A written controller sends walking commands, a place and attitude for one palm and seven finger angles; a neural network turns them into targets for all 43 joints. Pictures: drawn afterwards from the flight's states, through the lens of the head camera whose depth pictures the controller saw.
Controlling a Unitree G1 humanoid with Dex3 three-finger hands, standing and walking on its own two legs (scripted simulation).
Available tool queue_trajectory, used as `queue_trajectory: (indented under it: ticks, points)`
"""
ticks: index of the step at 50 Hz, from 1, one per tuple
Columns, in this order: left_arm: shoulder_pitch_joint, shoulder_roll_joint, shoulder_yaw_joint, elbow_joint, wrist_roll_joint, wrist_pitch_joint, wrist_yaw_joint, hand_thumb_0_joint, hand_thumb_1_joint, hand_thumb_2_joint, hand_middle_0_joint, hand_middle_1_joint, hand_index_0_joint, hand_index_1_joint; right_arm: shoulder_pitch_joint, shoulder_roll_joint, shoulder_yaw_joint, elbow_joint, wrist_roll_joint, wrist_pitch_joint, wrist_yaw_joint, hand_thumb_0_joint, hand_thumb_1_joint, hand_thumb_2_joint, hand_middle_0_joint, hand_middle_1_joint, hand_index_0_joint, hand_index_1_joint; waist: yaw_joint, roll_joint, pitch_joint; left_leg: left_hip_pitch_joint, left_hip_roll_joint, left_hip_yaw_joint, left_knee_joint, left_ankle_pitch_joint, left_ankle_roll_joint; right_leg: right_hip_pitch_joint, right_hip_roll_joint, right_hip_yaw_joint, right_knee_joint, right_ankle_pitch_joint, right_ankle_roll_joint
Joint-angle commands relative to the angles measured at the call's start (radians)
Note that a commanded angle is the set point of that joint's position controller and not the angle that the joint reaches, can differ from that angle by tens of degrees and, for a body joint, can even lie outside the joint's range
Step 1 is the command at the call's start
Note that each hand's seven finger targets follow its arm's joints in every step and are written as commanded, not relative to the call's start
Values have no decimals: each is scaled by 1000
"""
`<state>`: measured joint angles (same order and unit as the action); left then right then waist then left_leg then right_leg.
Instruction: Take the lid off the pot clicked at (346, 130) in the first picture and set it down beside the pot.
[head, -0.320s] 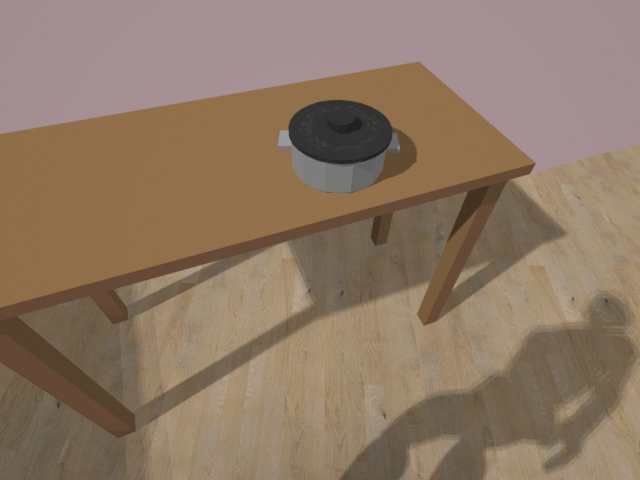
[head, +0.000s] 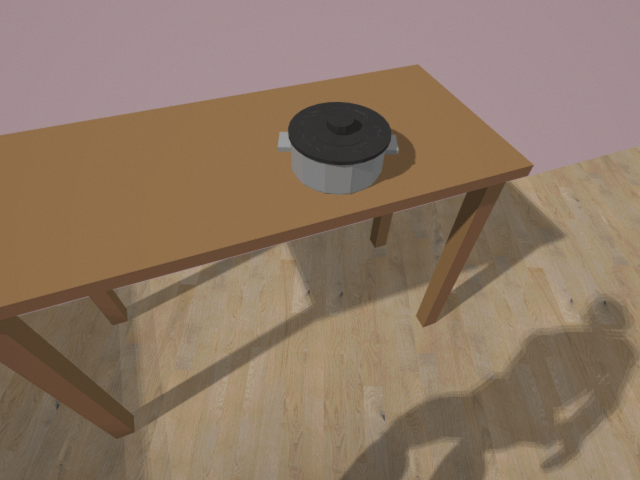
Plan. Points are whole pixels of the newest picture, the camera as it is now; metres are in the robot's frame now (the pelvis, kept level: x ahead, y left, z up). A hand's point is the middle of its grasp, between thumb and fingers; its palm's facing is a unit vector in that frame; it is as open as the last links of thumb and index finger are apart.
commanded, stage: look at it before walking up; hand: left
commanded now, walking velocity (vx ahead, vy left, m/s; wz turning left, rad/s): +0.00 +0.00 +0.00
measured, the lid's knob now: (340, 122) +0.72 +0.01 +0.06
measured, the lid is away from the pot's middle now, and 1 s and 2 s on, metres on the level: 0.00 0.00 0.00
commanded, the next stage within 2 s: walk to a spot facing it in 0.32 s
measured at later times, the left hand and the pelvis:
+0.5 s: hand out of the picture +0.01 +0.16 -0.18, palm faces +0.04 -0.98 -0.19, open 7.4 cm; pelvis +0.00 -0.01 +0.00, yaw +0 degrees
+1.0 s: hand out of the picture +0.05 +0.15 -0.16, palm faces -0.13 -0.95 -0.27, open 7.4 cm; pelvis -0.01 -0.04 +0.00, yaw -14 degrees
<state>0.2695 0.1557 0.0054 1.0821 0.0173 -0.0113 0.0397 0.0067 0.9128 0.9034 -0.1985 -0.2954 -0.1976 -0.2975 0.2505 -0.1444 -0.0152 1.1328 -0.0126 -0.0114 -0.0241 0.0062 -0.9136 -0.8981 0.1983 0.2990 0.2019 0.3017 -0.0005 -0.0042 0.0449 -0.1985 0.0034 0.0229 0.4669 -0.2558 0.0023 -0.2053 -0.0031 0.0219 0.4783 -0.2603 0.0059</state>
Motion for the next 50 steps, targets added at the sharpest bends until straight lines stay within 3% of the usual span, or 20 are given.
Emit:
queue_trajectory:
  ticks: [1,8,19,23,28,31,35,36,37,38,39,40,41,43,44,47,49,50]
  points:
    - [64,106,21,-27,-2,-10,3,0,900,900,-200,-300,-200,-300,59,-100,-14,-24,4,-13,-5,0,-900,-900,200,300,200,300,0,15,21,17,86,-95,-96,100,26,-53,-74,64,-90,110,-26]
    - [72,102,22,-22,-4,-15,3,0,900,900,-200,-300,-200,-300,66,-96,-14,-20,5,-15,-7,0,-900,-900,200,300,200,300,-2,2,-8,38,84,-87,-81,143,24,-39,-79,71,-92,149,-29]
    - [80,96,25,-15,-4,-14,3,0,900,900,-200,-300,-200,-300,73,-83,-12,-14,6,-15,-9,0,-900,-900,200,300,200,300,1,3,8,33,87,-85,-92,129,24,-37,-75,66,-102,132,-29]
    - [72,102,33,-23,-4,-10,0,0,900,900,-200,-300,-200,-300,74,-95,-19,-17,4,-14,-12,0,-900,-900,200,300,200,300,-2,-2,10,46,92,-72,-64,151,21,-62,-71,90,-83,168,-38]
    - [48,121,63,-78,-2,16,-15,0,900,900,-200,-300,-200,-300,61,-137,-49,-72,-2,4,-18,0,-900,-900,200,300,200,300,-1,51,18,28,146,-72,-52,48,37,-140,-27,102,10,116,-48]
    - [42,117,75,-111,0,26,-23,0,900,900,-200,-300,-200,-300,39,-169,-66,-116,-4,11,-18,0,-900,-900,200,300,200,300,5,85,30,3,195,-106,-85,-61,59,-190,13,86,89,50,-44]
    - [63,108,86,-138,0,31,-34,0,900,900,-200,-300,-200,-300,-6,-197,-86,-172,-7,8,-15,0,-900,-900,200,300,200,300,24,146,-1,-22,279,-114,-88,-2,102,-180,34,40,230,-52,-32]
    - [79,105,88,-140,0,30,-36,0,900,900,-200,-300,-200,-300,-25,-198,-88,-185,-9,8,-13,0,-900,-900,200,300,200,300,37,128,-13,-27,277,-92,-51,38,101,-159,31,39,209,-65,-31]
    - [105,115,91,-140,0,26,-37,0,900,900,-200,-300,-200,-300,-49,-201,-90,-201,-8,11,-11,0,-900,-900,200,300,200,300,54,79,-22,-29,242,-50,28,68,79,-135,27,75,137,24,-36]
    - [128,153,99,-139,3,21,-34,0,900,900,-200,-300,-200,-300,-72,-183,-91,-220,-5,15,-10,0,-900,-900,200,300,200,300,67,-49,-31,-75,161,27,168,20,32,-100,-21,198,53,182,-58]
    - [129,212,109,-148,9,16,-26,0,900,900,-200,-300,-200,-300,-70,-135,-85,-245,0,22,-10,0,-900,-900,200,300,200,300,59,-257,-37,-209,49,98,335,-159,-17,-30,-159,449,-58,256,-118]
    - [170,241,119,-154,0,14,-18,0,900,900,-200,-300,-200,-300,-127,-132,-79,-272,-4,28,-13,0,-900,-900,200,300,200,300,99,-323,-1,-355,-11,13,515,-343,-35,33,-241,643,-150,399,-190]
    - [164,230,118,-161,-5,14,-10,0,900,900,-200,-300,-200,-300,-132,-147,-79,-277,-5,28,-14,0,-900,-900,200,300,200,300,77,-261,7,-394,11,-71,600,-316,-32,58,-231,641,-151,446,-216]
    - [91,209,115,-190,-5,14,-6,0,900,900,-200,-300,-200,-300,-109,-149,-81,-273,-3,23,-10,0,-900,-900,200,300,200,300,33,-153,-35,-389,35,-92,618,-254,-36,88,-183,554,-89,479,-225]
    - [79,205,117,-207,-4,12,-3,0,900,900,-200,-300,-200,-300,-105,-147,-78,-276,-1,20,-10,0,-900,-900,200,300,200,300,35,-111,-82,-353,33,-85,585,-242,-38,107,-167,530,-66,522,-227]
    - [92,216,118,-224,-3,13,-5,0,900,900,-200,-300,-200,-300,-152,-145,-74,-305,4,23,-10,0,-900,-900,200,300,200,300,46,-116,-134,-322,2,-81,507,-206,-47,157,-131,523,-71,546,-212]
    - [89,229,121,-235,0,18,-7,0,900,900,-200,-300,-200,-300,-166,-142,-71,-325,7,24,-12,0,-900,-900,200,300,200,300,47,-97,-134,-295,-6,-83,463,-196,-47,144,-130,529,-77,526,-211]
    - [86,234,121,-242,1,20,-9,0,900,900,-200,-300,-200,-300,-178,-144,-70,-334,9,24,-12,0,-900,-900,200,300,200,300,50,-116,-119,-285,-14,-82,444,-191,-46,125,-124,542,-89,507,-207]
